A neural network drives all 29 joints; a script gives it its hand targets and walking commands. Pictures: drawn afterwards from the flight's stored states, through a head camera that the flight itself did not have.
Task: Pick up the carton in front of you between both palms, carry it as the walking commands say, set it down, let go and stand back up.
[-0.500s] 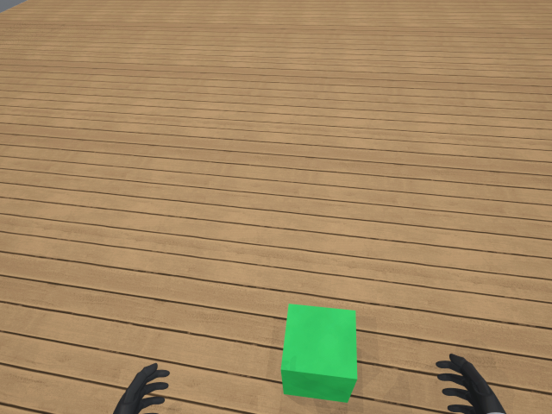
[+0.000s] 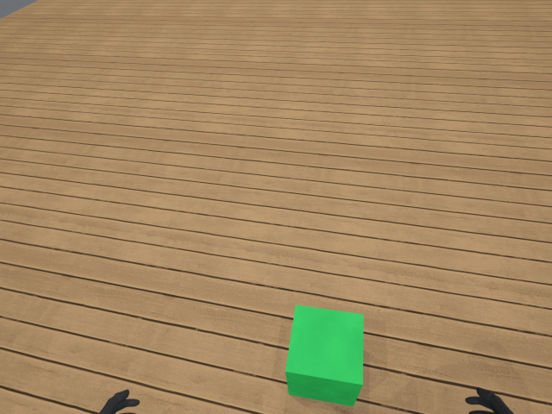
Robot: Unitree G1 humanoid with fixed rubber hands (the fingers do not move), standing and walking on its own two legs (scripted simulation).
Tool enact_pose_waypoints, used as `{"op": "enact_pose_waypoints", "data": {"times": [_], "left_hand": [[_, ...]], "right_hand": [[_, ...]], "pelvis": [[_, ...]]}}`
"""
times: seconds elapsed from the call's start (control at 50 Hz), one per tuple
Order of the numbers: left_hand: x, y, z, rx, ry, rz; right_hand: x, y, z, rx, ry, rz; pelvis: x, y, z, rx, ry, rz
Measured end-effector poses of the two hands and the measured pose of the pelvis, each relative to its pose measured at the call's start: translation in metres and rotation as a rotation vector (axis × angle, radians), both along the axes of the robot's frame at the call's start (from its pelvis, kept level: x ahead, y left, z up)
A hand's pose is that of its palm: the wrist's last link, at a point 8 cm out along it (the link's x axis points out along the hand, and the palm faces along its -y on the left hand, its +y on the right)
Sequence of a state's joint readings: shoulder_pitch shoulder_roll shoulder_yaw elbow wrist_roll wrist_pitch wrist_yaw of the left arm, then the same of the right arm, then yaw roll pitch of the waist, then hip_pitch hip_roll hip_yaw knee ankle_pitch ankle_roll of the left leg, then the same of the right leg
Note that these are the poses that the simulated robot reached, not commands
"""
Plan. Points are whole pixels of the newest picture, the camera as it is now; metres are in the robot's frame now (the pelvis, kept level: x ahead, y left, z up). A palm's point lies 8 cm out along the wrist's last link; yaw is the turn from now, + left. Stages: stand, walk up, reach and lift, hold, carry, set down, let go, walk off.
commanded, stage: stand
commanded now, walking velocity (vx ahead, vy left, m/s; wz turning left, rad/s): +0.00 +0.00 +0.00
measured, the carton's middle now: (324, 356) +0.43 -0.07 -0.65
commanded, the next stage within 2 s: none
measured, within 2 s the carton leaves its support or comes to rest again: neither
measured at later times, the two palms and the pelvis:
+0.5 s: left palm out of the picture +0.09 +0.30 -0.08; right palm out of the picture +0.09 -0.30 -0.10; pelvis -0.02 +0.00 +0.01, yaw +0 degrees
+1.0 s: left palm out of the picture +0.07 +0.31 -0.09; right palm out of the picture +0.06 -0.30 -0.10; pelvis -0.03 +0.00 +0.01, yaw +0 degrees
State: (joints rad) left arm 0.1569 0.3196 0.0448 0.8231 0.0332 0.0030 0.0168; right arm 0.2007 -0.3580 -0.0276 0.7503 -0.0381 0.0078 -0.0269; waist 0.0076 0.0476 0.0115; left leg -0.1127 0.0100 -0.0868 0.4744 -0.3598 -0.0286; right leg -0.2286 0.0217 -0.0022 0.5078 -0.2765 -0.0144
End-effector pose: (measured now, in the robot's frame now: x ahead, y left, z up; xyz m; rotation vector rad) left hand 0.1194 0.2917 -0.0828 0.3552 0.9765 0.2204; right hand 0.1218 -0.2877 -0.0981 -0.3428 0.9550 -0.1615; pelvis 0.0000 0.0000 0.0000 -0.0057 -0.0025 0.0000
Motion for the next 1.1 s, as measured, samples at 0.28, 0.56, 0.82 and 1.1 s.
{"op": "enact_pose_waypoints", "data": {"times": [0.28, 0.56, 0.82, 1.1], "left_hand": [[-0.014, 0.007, -0.001, 0.001, 0.034, 0.017], [-0.032, 0.013, -0.002, 0.004, 0.071, 0.022], [-0.044, 0.018, -0.004, 0.005, 0.101, 0.027], [-0.05, 0.022, -0.005, 0.008, 0.124, 0.032]], "right_hand": [[-0.017, -0.007, 0.0, -0.018, 0.038, -0.007], [-0.04, -0.01, -0.001, -0.025, 0.08, -0.015], [-0.054, -0.014, -0.002, -0.031, 0.114, -0.023], [-0.061, -0.016, -0.002, -0.036, 0.138, -0.031]], "pelvis": [[-0.007, 0.0, 0.003, 0.002, -0.019, 0.0], [-0.018, 0.002, 0.006, 0.006, -0.032, -0.004], [-0.025, 0.003, 0.007, 0.007, -0.037, -0.006], [-0.028, 0.004, 0.008, 0.008, -0.037, -0.007]]}}
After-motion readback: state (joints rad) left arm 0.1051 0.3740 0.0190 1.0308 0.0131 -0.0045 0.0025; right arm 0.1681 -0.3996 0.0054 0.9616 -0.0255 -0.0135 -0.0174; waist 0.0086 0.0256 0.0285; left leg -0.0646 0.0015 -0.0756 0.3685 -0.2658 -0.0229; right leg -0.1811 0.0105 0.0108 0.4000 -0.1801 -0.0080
